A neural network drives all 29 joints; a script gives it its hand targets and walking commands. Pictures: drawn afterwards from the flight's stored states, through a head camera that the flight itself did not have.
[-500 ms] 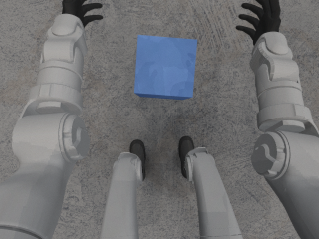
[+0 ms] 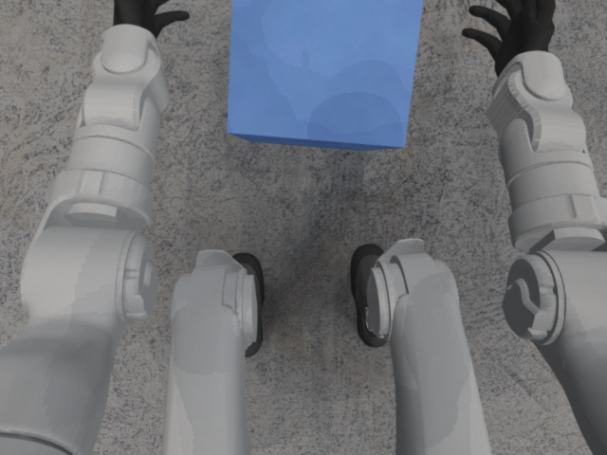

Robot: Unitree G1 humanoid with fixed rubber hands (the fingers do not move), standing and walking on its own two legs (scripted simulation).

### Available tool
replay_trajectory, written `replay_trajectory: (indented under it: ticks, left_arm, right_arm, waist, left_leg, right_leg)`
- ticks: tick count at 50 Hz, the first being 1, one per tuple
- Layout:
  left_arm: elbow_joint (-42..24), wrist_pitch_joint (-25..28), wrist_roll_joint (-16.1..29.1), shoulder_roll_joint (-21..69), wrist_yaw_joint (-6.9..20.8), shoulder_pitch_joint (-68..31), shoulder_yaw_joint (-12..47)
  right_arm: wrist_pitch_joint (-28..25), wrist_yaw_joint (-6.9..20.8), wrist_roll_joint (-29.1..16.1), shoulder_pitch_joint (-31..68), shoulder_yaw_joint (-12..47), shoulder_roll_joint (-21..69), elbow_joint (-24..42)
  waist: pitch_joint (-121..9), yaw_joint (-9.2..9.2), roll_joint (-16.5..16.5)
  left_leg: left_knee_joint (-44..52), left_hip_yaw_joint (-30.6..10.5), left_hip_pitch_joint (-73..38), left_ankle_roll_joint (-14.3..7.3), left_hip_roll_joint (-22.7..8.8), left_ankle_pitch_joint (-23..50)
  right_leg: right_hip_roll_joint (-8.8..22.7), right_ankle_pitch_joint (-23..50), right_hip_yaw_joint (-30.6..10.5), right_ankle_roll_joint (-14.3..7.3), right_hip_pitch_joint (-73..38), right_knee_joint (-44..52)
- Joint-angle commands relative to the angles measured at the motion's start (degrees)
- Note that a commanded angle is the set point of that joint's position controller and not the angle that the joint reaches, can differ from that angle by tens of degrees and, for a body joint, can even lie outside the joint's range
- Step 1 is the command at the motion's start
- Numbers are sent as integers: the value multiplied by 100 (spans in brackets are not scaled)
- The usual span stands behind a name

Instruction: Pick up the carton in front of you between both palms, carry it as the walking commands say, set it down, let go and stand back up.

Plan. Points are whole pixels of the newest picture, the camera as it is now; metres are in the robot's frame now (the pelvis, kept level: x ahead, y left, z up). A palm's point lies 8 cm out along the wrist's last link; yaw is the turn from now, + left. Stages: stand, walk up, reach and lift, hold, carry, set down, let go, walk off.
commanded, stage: reach and lift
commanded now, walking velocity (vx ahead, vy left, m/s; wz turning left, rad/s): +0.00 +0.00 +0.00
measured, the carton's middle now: (316, 74) +0.53 -0.02 -0.32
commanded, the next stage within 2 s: none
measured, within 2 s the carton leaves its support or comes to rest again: leaves its support in 1.14 s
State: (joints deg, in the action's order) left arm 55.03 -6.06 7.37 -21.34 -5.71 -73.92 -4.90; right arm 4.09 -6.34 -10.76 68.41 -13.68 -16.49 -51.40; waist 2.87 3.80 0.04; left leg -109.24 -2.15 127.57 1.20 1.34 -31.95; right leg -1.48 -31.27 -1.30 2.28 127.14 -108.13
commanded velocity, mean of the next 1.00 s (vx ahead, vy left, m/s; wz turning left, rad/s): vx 0.00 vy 0.00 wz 0.00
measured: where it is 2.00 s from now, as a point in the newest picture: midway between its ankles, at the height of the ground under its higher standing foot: (310, 317)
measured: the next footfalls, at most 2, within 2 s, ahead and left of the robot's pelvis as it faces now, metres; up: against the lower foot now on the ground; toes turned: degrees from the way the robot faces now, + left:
none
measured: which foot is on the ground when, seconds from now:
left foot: down 0.00-1.00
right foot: down 0.00-1.00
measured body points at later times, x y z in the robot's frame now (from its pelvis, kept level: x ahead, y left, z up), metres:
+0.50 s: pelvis -0.02 +0.00 -0.08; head +0.36 +0.01 +0.15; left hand +0.57 +0.17 -0.26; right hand +0.54 -0.20 -0.26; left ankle +0.09 +0.12 -0.41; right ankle +0.09 -0.13 -0.41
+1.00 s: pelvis -0.03 +0.00 -0.08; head +0.34 +0.01 +0.16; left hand +0.56 +0.13 -0.26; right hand +0.52 -0.17 -0.26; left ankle +0.09 +0.12 -0.41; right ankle +0.09 -0.13 -0.41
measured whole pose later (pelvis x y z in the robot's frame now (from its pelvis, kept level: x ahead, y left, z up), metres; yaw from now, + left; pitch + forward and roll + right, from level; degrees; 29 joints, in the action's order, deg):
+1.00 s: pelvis -0.03 +0.00 -0.08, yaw +0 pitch +35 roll -2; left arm 73.3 -6.7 6.2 -20.7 -5.8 -94.5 -1.4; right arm 5.3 -8.5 -7.1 87.0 -16.2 -13.4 -64.3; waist 24.4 3.6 -0.2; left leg -126.1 -2.7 129.6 1.1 2.1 -31.5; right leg -1.7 -31.1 -0.9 3.1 128.4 -124.5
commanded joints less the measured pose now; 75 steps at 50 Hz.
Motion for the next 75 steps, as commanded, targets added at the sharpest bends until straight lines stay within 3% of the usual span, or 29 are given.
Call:
replay_trajectory:
  ticks: [1,6,11,14,15,21,25,30,37,41,45,47,50,55,59,61,65,68,72,75]
  left_arm:
    - [-16,-41,253,-796,28,-2425,58]
    - [660,28,339,-964,86,-3196,183]
    - [1113,186,501,-1235,123,-3723,320]
    - [1107,265,562,-1349,106,-3915,517]
    - [1006,298,532,-1348,88,-3904,486]
    - [1030,386,597,-894,149,-3248,754]
    - [1089,415,533,-686,114,-2642,652]
    - [795,458,370,-607,41,-2755,478]
    - [790,372,617,-281,3,-3230,782]
    - [863,291,469,1023,265,-4086,1070]
    - [811,-10,-44,4346,1147,-4670,1040]
    - [701,-106,-129,5090,1409,-4377,861]
    - [163,-178,3,5578,1578,-4402,921]
    - [-841,-268,347,6138,1593,-4780,1350]
    - [-2122,-485,449,6722,1472,-4916,1882]
    - [-2363,-655,350,6972,1414,-4642,1967]
    - [-1927,-970,-53,7587,1393,-3538,1689]
    - [-1231,-1116,-429,7797,1455,-2941,1223]
    - [-453,-1150,-917,7726,1571,-2752,493]
    - [-525,-1158,-1118,7629,1627,-3007,226]
  right_arm:
    - [51,-88,-82,2087,34,-937,-36]
    - [0,-104,-49,2972,126,-1056,-623]
    - [-99,-112,-193,3581,360,-1141,-900]
    - [-146,-123,-284,3723,346,-1170,-807]
    - [-176,-122,-298,3692,379,-1142,-785]
    - [-301,-176,-258,2667,450,-629,-1101]
    - [-366,-162,-179,2267,376,-538,-1011]
    - [-428,-159,-75,2458,229,-536,-596]
    - [-344,-179,-164,2993,511,-267,-506]
    - [-195,73,-168,3762,797,1181,-885]
    - [152,991,397,4834,880,4301,-496]
    - [290,1307,450,4937,1003,4862,-343]
    - [438,1532,438,4995,1181,5336,196]
    - [646,1616,53,4876,1543,6147,988]
    - [990,1559,-195,4421,2011,6901,1458]
    - [1166,1545,-133,4186,2103,7112,1577]
    - [1341,1633,290,3984,2081,7261,1693]
    - [1411,1683,697,3975,1776,7116,1563]
    - [1507,1690,1423,3443,1041,7024,720]
    - [1556,1701,1844,3153,609,7079,442]
  waist:
    - [-6052,142,493]
    - [-5171,157,390]
    - [-5063,106,213]
    - [-5284,194,397]
    - [-5198,105,456]
    - [-5502,311,512]
    - [-5612,209,593]
    - [-5273,82,583]
    - [-5082,255,312]
    - [-4378,166,542]
    - [-4115,169,547]
    - [-4190,72,522]
    - [-4731,62,349]
    - [-6597,101,318]
    - [-8868,-5,612]
    - [-9325,-80,736]
    - [-8228,-185,738]
    - [-6865,-155,463]
    - [-5610,111,245]
    - [-5690,278,303]
  left_leg:
    - [127,355,-3728,90,55,1463]
    - [-191,301,-3126,47,-78,656]
    - [-564,267,-3009,22,-118,673]
    - [-739,246,-3295,16,-117,946]
    - [-775,274,-3153,19,-93,1054]
    - [-987,259,-3421,54,1,2057]
    - [-996,221,-3564,63,68,2492]
    - [-876,142,-3314,46,104,2371]
    - [-731,164,-3248,19,133,1533]
    - [-604,235,-2977,18,205,819]
    - [-758,320,-2999,-47,412,828]
    - [-804,421,-2890,-104,512,1015]
    - [-928,490,-2847,-128,551,1506]
    - [-1017,596,-3572,-95,530,2318]
    - [-857,719,-4770,-8,640,3041]
    - [-703,763,-5026,24,701,3096]
    - [-224,729,-4605,22,749,2776]
    - [272,603,-3870,-36,761,1819]
    - [820,594,-2998,-80,807,717]
    - [1119,628,-3091,-60,853,504]
  right_leg:
    - [-28,1579,520,168,-2899,228]
    - [108,867,445,113,-2835,-89]
    - [155,916,402,119,-3171,-446]
    - [115,1231,429,104,-3187,-607]
    - [94,1355,385,92,-3263,-663]
    - [-61,2471,453,119,-3496,-868]
    - [-109,2717,507,148,-3205,-940]
    - [-111,2464,508,167,-2674,-920]
    - [-82,1809,547,135,-2832,-766]
    - [-192,1144,493,51,-2761,-668]
    - [-444,1057,602,-17,-2614,-843]
    - [-503,1104,645,-22,-2562,-866]
    - [-546,1573,694,-11,-2785,-919]
    - [-553,2574,732,-15,-3688,-990]
    - [-633,3247,765,-2,-4368,-899]
    - [-690,3186,784,15,-4343,-766]
    - [-744,2576,792,-2,-3499,-333]
    - [-758,1641,780,-21,-2942,172]
    - [-780,770,755,-75,-2824,787]
    - [-774,652,716,-126,-3061,1120]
